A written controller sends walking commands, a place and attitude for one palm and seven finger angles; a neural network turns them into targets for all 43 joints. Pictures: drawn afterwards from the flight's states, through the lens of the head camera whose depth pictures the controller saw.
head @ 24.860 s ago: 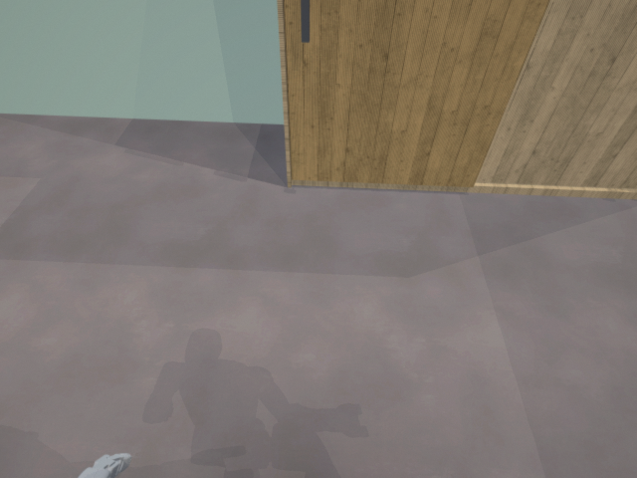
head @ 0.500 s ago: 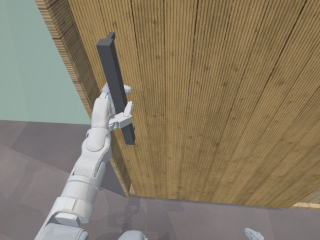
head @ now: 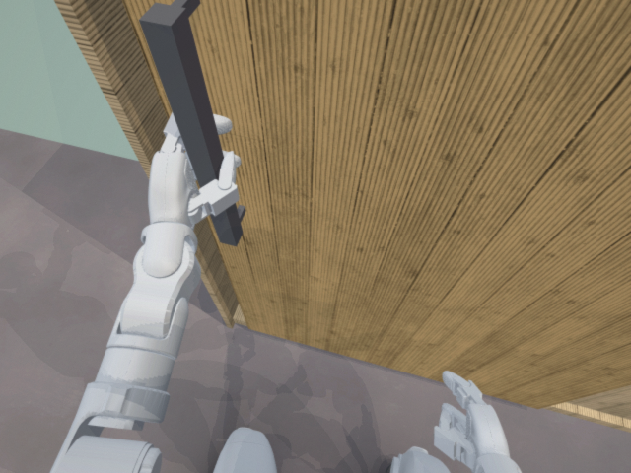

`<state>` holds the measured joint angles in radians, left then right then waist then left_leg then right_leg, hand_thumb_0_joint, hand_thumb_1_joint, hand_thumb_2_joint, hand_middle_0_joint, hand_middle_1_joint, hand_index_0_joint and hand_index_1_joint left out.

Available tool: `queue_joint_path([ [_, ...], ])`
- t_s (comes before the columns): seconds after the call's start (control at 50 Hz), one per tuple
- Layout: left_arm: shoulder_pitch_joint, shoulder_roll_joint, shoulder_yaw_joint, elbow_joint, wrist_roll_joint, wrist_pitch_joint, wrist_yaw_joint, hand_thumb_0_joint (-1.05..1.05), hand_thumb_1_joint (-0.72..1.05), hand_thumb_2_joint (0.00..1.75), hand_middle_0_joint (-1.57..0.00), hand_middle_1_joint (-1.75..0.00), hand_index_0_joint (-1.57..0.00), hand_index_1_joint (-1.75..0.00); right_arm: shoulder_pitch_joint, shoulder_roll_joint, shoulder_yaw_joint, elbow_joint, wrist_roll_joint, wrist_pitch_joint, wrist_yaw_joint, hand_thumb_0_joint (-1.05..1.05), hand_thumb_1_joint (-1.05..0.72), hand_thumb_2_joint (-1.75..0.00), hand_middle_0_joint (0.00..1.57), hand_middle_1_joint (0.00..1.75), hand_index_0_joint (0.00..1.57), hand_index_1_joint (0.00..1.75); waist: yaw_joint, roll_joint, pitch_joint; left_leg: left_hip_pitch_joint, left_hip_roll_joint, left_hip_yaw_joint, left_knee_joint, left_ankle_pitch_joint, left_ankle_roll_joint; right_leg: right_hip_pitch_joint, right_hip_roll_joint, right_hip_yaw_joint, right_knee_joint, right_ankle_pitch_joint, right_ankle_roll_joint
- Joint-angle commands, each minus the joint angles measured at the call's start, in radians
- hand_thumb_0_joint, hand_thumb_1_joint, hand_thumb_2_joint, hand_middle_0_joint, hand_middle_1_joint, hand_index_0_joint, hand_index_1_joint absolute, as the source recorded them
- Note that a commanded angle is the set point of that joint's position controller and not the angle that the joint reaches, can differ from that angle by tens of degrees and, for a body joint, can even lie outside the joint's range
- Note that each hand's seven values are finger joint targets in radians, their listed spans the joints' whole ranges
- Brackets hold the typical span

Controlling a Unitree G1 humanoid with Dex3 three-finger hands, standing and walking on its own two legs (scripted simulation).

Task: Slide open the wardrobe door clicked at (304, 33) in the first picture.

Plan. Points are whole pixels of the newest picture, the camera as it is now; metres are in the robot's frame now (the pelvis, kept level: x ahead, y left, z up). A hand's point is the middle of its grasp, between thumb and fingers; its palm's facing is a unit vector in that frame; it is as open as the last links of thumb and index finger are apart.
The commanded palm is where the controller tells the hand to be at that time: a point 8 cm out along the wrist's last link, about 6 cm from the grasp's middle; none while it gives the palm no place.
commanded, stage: step sideways, sliding the door along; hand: left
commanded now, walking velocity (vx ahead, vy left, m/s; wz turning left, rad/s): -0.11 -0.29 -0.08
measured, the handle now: (215, 149) +0.42 +0.22 +0.12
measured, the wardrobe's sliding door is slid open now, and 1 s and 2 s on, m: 0.06 0.42 0.44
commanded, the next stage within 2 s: stop walking and hold the door there in 1.50 s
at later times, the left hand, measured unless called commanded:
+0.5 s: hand (342, 210) +0.37 +0.06 +0.12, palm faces +0.29 -0.96 -0.05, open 6.3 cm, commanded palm +0.33 +0.03 +0.11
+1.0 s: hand (547, 265) +0.34 -0.16 +0.12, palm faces -0.06 -1.00 -0.02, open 6.5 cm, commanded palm +0.33 -0.13 +0.11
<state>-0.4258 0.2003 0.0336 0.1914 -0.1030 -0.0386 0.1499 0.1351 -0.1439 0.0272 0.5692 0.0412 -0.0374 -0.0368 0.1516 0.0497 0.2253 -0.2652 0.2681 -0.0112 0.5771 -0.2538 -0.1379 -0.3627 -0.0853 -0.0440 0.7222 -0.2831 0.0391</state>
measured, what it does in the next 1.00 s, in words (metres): steps to the right: right foot, then left foot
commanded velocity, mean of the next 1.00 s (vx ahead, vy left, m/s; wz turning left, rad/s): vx -0.15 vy -0.29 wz -0.14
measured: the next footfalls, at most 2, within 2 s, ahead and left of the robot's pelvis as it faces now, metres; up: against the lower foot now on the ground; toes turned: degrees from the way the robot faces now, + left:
right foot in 0.04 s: +0.08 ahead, -0.19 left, +0.00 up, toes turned -4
left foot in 0.20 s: +0.06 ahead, +0.09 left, +0.00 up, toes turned +10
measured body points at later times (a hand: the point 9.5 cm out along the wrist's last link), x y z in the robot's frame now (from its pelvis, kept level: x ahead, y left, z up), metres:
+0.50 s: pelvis +0.04 -0.13 +0.00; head +0.12 -0.11 +0.44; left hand +0.35 +0.11 +0.12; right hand +0.25 -0.32 -0.09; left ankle +0.02 +0.08 -0.73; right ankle +0.08 -0.30 -0.69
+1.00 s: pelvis +0.02 -0.24 +0.01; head +0.09 -0.22 +0.46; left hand +0.34 -0.10 +0.12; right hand +0.20 -0.46 -0.07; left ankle +0.02 -0.10 -0.73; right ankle +0.02 -0.41 -0.63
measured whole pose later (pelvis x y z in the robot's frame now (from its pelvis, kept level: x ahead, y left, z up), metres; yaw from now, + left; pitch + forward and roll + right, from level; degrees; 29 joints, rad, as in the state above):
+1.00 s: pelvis +0.02 -0.24 +0.01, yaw -4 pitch -1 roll -4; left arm -0.13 0.14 -0.13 -0.10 -0.03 -0.10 0.11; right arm 0.12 -0.18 0.01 0.56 0.01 -0.04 0.01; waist 0.07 0.01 0.19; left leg -0.22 0.22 0.16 0.54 -0.28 -0.06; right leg -0.54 -0.03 -0.02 1.14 -0.40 0.05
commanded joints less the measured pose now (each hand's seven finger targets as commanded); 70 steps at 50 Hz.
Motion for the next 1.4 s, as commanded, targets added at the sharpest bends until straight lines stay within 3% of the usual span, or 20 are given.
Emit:
queue_joint_path([
  [0.0,-0.399,-0.078,-0.228,-0.378,0.048,-0.142,-0.082,0.00,0.90,0.90,-0.45,-1.40,-0.45,-1.40,-0.042,-0.154,-0.071,-0.107,0.012,-0.065,-0.013,0.00,-0.90,-0.90,0.20,0.30,0.20,0.30,-0.163,0.029,-0.520,0.162,-0.066,0.094,0.187,0.276,0.142,0.239,0.021,-0.033,-0.314,0.349,-0.022],
  [0.04,-0.328,0.014,-0.177,-0.371,0.064,-0.139,-0.061,0.00,0.90,0.90,-0.45,-1.40,-0.45,-1.40,-0.076,-0.117,-0.056,-0.096,0.004,-0.070,-0.024,0.00,-0.90,-0.90,0.20,0.30,0.20,0.30,-0.152,-0.266,-0.509,-0.164,-0.217,0.101,0.407,-0.299,0.125,0.403,-0.192,0.177,-0.247,0.981,-0.138],
  [0.08,-0.269,0.025,-0.150,-0.430,0.063,-0.153,-0.066,0.00,0.90,0.90,-0.45,-1.40,-0.45,-1.40,-0.062,-0.143,-0.083,-0.091,-0.001,-0.062,-0.038,0.00,-0.90,-0.90,0.20,0.30,0.20,0.30,-0.128,-0.443,-0.533,-0.206,-0.203,0.049,0.539,-0.390,0.107,0.449,-0.212,0.223,-0.186,1.038,-0.186],
  [0.14,-0.298,-0.085,-0.213,-0.509,0.037,-0.181,-0.059,0.00,0.90,0.90,-0.45,-1.40,-0.45,-1.40,-0.047,-0.139,-0.068,-0.062,-0.002,-0.065,-0.050,0.00,-0.90,-0.90,0.20,0.30,0.20,0.30,-0.209,-0.262,-0.517,0.024,-0.153,0.064,-0.029,-0.050,0.121,0.346,-0.120,0.030,0.029,0.904,-0.126],
  [0.18,-0.282,-0.127,-0.247,-0.621,0.019,-0.198,-0.085,0.00,0.90,0.90,-0.45,-1.40,-0.45,-1.40,-0.053,-0.231,-0.120,-0.102,-0.021,-0.054,-0.034,0.00,-0.90,-0.90,0.20,0.30,0.20,0.30,-0.208,0.184,-0.581,0.582,0.263,-0.374,-0.110,1.141,0.291,-0.255,0.074,-0.021,0.386,-0.195,0.009],
  [0.22,-0.211,-0.151,-0.252,-0.517,0.042,-0.189,-0.087,0.00,0.90,0.90,-0.45,-1.40,-0.45,-1.40,-0.086,-0.264,-0.124,-0.142,0.004,-0.044,0.016,0.00,-0.90,-0.90,0.20,0.30,0.20,0.30,-0.179,0.017,-0.595,0.545,0.317,-0.313,-0.076,0.977,0.357,-0.268,0.042,0.114,0.548,-0.306,-0.027],
  [0.44,-0.114,-0.114,-0.255,-0.597,0.052,-0.150,-0.089,0.00,0.90,0.90,-0.45,-1.40,-0.45,-1.40,-0.043,-0.193,-0.098,-0.171,-0.009,-0.106,0.024,0.00,-0.90,-0.90,0.20,0.30,0.20,0.30,-0.184,0.313,-0.429,0.366,0.121,0.113,-0.106,0.776,0.195,-0.030,0.071,-0.047,0.042,-0.050,0.004],
  [0.52,-0.045,-0.057,-0.216,-0.636,0.061,-0.168,-0.070,0.00,0.90,0.90,-0.45,-1.40,-0.45,-1.40,-0.052,-0.153,-0.081,-0.165,0.019,-0.127,0.022,0.00,-0.90,-0.90,0.20,0.30,0.20,0.30,-0.162,0.113,-0.449,0.283,-0.002,0.148,0.118,0.502,0.256,0.215,0.080,-0.060,-0.320,0.407,0.002],
  [0.58,0.110,0.054,-0.122,-0.658,0.081,-0.181,-0.050,0.00,0.90,0.90,-0.45,-1.40,-0.45,-1.40,-0.098,-0.099,-0.053,-0.164,-0.011,-0.132,-0.011,0.00,-0.90,-0.90,0.20,0.30,0.20,0.30,-0.097,-0.395,-0.519,-0.128,-0.246,0.066,0.564,-0.511,0.103,0.384,-0.231,0.273,-0.242,1.329,-0.144],
  [0.6,0.107,0.032,-0.136,-0.674,0.069,-0.190,-0.058,0.00,0.90,0.90,-0.45,-1.40,-0.45,-1.40,-0.069,-0.132,-0.083,-0.153,-0.020,-0.127,-0.013,0.00,-0.90,-0.90,0.20,0.30,0.20,0.30,-0.102,-0.513,-0.545,-0.123,-0.226,0.004,0.624,-0.498,0.108,0.389,-0.225,0.287,-0.221,1.248,-0.145],
  [0.74,0.049,-0.128,-0.309,-0.750,0.075,-0.274,-0.066,0.00,0.90,0.90,-0.45,-1.40,-0.45,-1.40,-0.089,-0.119,-0.070,-0.128,-0.019,-0.075,-0.012,0.00,-0.90,-0.90,0.20,0.30,0.20,0.30,-0.187,-0.258,-0.594,0.173,-0.155,0.091,-0.105,0.132,0.098,0.345,-0.108,0.097,-0.066,0.950,-0.146],
  [0.78,0.007,-0.138,-0.333,-0.766,0.057,-0.269,-0.096,0.00,0.90,0.90,-0.45,-1.40,-0.45,-1.40,-0.092,-0.215,-0.117,-0.164,-0.024,-0.077,-0.002,0.00,-0.90,-0.90,0.20,0.30,0.20,0.30,-0.179,0.119,-0.619,0.585,0.295,-0.298,-0.151,1.081,0.293,-0.201,0.053,0.033,0.249,-0.127,-0.020],
  [0.8,0.024,-0.118,-0.299,-0.705,0.101,-0.261,-0.092,0.00,0.90,0.90,-0.45,-1.40,-0.45,-1.40,-0.077,-0.213,-0.107,-0.169,-0.033,-0.080,0.017,0.00,-0.90,-0.90,0.20,0.30,0.20,0.30,-0.160,0.054,-0.629,0.525,0.357,-0.308,-0.107,1.138,0.367,-0.206,0.045,0.132,0.408,-0.314,-0.027],
  [1.0,-0.043,-0.055,-0.186,-0.536,0.076,-0.140,-0.096,0.00,0.90,0.90,-0.45,-1.40,-0.45,-1.40,-0.057,-0.204,-0.100,-0.136,-0.035,-0.032,0.020,0.00,-0.90,-0.90,0.20,0.30,0.20,0.30,-0.172,0.239,-0.418,0.285,0.164,0.131,-0.186,0.664,0.212,-0.120,0.043,-0.012,0.197,-0.072,0.031],
  [1.12,-0.086,-0.071,-0.196,-0.516,0.056,-0.158,-0.085,0.00,0.90,0.90,-0.45,-1.40,-0.45,-1.40,-0.062,-0.179,-0.090,-0.146,-0.002,-0.062,0.017,0.00,-0.90,-0.90,0.20,0.30,0.20,0.30,-0.177,0.278,-0.447,0.285,0.094,0.176,-0.043,0.540,0.166,0.097,0.120,-0.090,-0.195,0.022,0.016],
  [1.16,-0.140,-0.114,-0.259,-0.548,0.061,-0.156,-0.078,0.00,0.90,0.90,-0.45,-1.40,-0.45,-1.40,-0.066,-0.132,-0.071,-0.155,0.022,-0.077,0.021,0.00,-0.90,-0.90,0.20,0.30,0.20,0.30,-0.165,0.084,-0.494,0.187,-0.022,0.163,0.131,0.264,0.204,0.243,0.058,-0.042,-0.387,0.276,-0.009],
  [1.2,-0.138,-0.014,-0.214,-0.528,0.074,-0.145,-0.049,0.00,0.90,0.90,-0.45,-1.40,-0.45,-1.40,-0.138,-0.088,-0.052,-0.159,0.010,-0.083,-0.002,0.00,-0.90,-0.90,0.20,0.30,0.20,0.30,-0.121,-0.341,-0.488,-0.191,-0.209,0.128,0.509,-0.458,0.197,0.349,-0.229,0.262,-0.341,0.819,-0.142],
  [1.24,-0.150,0.004,-0.170,-0.519,0.054,-0.132,-0.035,0.00,0.90,0.90,-0.45,-1.40,-0.45,-1.40,-0.090,-0.155,-0.085,-0.101,-0.010,-0.077,-0.021,0.00,-0.90,-0.90,0.20,0.30,0.20,0.30,-0.113,-0.479,-0.525,-0.245,-0.200,0.018,0.642,-0.447,0.121,0.441,-0.227,0.263,-0.284,0.814,-0.183],
  [1.34,-0.253,-0.069,-0.178,-0.490,0.045,-0.178,-0.022,0.00,0.90,0.90,-0.45,-1.40,-0.45,-1.40,-0.096,-0.149,-0.065,-0.068,-0.011,-0.029,-0.025,0.00,-0.90,-0.90,0.20,0.30,0.20,0.30,-0.165,-0.270,-0.524,-0.077,-0.206,0.118,0.057,-0.161,0.121,0.438,-0.121,0.072,-0.141,0.761,-0.184],
  [1.38,-0.288,-0.067,-0.191,-0.506,0.038,-0.190,-0.041,0.00,0.90,0.90,-0.45,-1.40,-0.45,-1.40,-0.061,-0.195,-0.099,-0.073,-0.016,-0.021,-0.035,0.00,-0.90,-0.90,0.20,0.30,0.20,0.30,-0.207,-0.068,-0.557,0.399,-0.072,0.033,-0.168,0.283,0.151,0.052,-0.061,0.019,0.054,0.396,-0.104],
])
